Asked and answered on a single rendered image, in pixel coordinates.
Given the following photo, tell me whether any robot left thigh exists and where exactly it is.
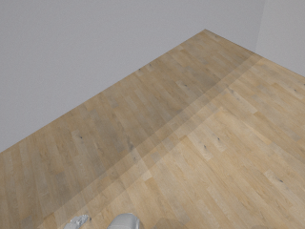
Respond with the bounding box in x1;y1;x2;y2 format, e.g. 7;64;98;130
107;213;140;229

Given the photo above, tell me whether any robot left hand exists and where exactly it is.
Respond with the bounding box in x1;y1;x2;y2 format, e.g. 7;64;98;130
63;215;89;229

